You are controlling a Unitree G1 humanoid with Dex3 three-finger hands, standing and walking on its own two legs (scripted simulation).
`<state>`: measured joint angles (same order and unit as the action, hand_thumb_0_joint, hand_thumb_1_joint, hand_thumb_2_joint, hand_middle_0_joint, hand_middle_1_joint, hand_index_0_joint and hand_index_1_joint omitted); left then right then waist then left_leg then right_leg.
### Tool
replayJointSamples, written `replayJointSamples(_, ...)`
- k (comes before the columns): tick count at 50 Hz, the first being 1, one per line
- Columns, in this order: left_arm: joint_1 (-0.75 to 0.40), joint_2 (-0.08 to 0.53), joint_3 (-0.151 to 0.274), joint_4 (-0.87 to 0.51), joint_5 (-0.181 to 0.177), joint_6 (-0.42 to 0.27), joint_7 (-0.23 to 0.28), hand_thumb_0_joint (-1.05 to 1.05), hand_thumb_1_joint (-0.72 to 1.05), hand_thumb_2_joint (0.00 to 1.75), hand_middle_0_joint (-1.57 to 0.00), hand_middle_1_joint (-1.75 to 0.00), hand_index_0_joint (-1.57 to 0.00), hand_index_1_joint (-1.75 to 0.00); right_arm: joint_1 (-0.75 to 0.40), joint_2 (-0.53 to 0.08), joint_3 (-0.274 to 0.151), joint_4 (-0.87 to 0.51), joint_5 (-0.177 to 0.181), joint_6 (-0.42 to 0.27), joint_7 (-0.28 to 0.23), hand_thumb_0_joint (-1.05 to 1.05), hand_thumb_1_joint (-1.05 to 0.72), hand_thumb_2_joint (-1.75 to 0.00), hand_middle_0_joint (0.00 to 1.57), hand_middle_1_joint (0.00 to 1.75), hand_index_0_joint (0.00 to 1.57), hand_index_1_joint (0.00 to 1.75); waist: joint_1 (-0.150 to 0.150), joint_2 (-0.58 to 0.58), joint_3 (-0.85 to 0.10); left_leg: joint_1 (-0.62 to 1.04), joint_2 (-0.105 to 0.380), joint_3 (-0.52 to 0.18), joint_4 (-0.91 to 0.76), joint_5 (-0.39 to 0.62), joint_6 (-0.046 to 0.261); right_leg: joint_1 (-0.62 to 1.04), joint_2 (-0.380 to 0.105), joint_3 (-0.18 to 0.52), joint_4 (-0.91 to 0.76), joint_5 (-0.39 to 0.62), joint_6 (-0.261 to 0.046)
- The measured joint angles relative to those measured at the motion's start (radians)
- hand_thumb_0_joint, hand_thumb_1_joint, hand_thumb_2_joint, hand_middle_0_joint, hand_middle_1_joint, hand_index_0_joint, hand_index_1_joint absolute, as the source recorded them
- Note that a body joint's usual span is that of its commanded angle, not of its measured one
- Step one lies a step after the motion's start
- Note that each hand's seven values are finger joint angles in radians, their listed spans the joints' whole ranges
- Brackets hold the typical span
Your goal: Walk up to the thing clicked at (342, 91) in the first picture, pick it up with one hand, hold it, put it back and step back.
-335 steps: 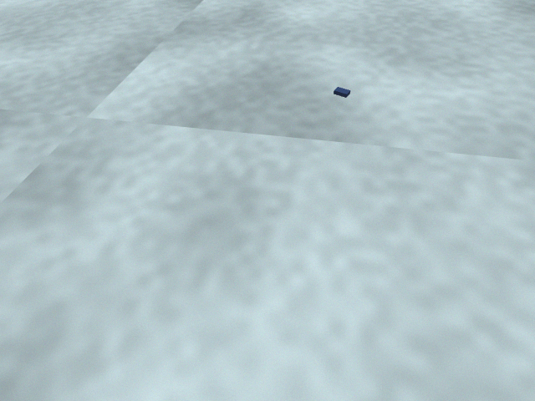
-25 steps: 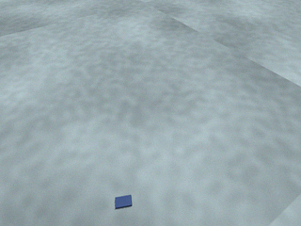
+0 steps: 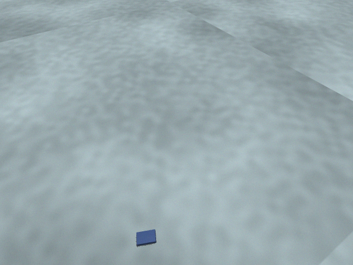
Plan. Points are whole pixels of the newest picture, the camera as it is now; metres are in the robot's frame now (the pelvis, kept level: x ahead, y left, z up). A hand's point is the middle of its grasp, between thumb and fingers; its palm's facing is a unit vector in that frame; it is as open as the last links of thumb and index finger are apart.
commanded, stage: walk up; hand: left
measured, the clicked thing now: (146, 237) +0.40 +0.22 -0.77
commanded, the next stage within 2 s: stand in 0.30 s
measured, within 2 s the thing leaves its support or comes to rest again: neither
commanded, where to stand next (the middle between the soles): +0.03 -0.02 m, yaw +1 degrees
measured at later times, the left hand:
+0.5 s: hand out of the picture +0.08 +0.25 -0.16, palm faces -0.01 -0.94 -0.33, open 7.4 cm
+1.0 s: hand out of the picture +0.09 +0.25 -0.15, palm faces -0.03 -0.94 -0.35, open 7.4 cm
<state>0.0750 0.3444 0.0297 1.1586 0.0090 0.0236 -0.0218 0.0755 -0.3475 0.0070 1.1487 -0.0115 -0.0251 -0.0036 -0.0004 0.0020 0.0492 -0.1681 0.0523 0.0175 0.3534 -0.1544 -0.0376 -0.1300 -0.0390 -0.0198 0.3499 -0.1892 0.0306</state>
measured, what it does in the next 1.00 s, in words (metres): stands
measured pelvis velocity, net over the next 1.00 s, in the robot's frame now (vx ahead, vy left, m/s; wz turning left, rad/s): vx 0.01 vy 0.00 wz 0.00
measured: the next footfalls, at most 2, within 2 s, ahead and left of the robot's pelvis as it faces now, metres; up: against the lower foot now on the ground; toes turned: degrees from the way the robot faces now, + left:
none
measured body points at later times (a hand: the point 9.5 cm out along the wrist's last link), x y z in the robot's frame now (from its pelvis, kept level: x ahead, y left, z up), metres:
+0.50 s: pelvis +0.00 +0.00 +0.00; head +0.01 +0.00 +0.45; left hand +0.08 +0.30 -0.13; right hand +0.09 -0.30 -0.13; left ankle +0.02 +0.14 -0.75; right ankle +0.00 -0.14 -0.75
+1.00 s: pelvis +0.01 +0.00 +0.00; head +0.02 -0.01 +0.45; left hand +0.09 +0.30 -0.13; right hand +0.08 -0.31 -0.13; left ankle +0.02 +0.14 -0.75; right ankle +0.00 -0.14 -0.75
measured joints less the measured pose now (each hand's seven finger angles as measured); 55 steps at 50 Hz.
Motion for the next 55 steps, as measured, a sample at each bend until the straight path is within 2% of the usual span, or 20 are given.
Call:
replayJointSamples(12, 0.019, -0.005, 0.001, 0.001, 0.003, -0.003, 0.002, 0.01, 0.91, 0.90, -0.21, -0.30, -0.20, -0.30, -0.010, -0.001, -0.004, -0.001, 0.000, 0.004, 0.001, 0.01, -0.91, -0.90, 0.20, 0.30, 0.20, 0.30, 0.007, -0.002, -0.006, 0.012, 0.000, -0.001, -0.009, 0.001, -0.001, 0.013, 0.001, -0.002, -0.010, 0.001, 0.000)
replayJointSamples(35, 0.019, 0.009, -0.019, -0.024, 0.004, -0.025, 0.011, 0.01, 0.91, 0.90, -0.21, -0.30, -0.20, -0.30, 0.014, -0.003, -0.006, 0.008, -0.002, 0.019, 0.013, 0.01, -0.91, -0.90, 0.20, 0.30, 0.20, 0.30, -0.007, 0.007, 0.000, 0.027, -0.003, 0.000, -0.026, 0.004, -0.002, 0.021, -0.003, -0.001, -0.012, -0.004, 0.000)
replayJointSamples(55, 0.031, 0.007, -0.027, -0.032, 0.004, -0.024, 0.013, 0.01, 0.91, 0.90, -0.21, -0.30, -0.20, -0.30, 0.015, -0.008, -0.006, 0.001, -0.003, 0.018, 0.012, 0.01, -0.91, -0.90, 0.20, 0.30, 0.20, 0.30, -0.005, 0.004, -0.003, 0.036, 0.003, 0.003, -0.028, -0.002, -0.007, 0.027, 0.003, 0.001, -0.012, -0.010, -0.005)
